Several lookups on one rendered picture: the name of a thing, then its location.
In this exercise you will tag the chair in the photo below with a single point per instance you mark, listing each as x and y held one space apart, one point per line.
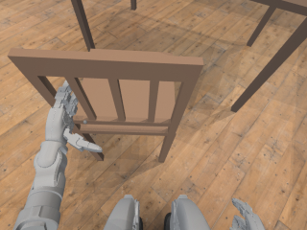
123 92

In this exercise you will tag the robot right shin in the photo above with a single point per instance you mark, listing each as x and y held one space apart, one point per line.
172 226

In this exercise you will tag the left robot forearm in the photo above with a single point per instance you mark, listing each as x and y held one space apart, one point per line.
41 211

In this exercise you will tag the robot left shin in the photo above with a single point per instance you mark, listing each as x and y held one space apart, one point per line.
134 227

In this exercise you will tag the robot left hand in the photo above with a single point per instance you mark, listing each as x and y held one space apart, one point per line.
60 117

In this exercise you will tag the robot shin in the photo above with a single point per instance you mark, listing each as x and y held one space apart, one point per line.
134 227
172 226

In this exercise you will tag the robot right hand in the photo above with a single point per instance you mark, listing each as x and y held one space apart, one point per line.
251 221

